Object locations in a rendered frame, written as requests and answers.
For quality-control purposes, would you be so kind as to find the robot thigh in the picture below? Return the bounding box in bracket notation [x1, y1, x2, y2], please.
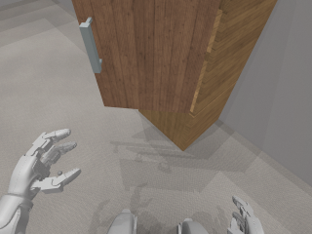
[106, 213, 137, 234]
[176, 220, 209, 234]

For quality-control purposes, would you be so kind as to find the left robot thigh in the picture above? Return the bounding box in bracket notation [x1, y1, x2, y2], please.
[106, 213, 137, 234]

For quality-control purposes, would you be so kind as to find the handle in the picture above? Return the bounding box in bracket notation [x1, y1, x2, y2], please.
[79, 17, 102, 73]

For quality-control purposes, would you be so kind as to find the left robot forearm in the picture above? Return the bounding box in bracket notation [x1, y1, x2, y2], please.
[0, 193, 34, 234]

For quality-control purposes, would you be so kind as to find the right robot thigh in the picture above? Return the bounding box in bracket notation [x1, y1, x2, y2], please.
[176, 220, 209, 234]

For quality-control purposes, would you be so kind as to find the cupboard door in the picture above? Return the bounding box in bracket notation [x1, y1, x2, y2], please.
[71, 0, 220, 114]

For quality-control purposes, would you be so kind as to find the left robot hand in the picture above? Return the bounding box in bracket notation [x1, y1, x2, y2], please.
[7, 129, 82, 200]

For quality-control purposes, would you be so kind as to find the right robot hand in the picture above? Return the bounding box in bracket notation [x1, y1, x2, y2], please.
[227, 195, 265, 234]

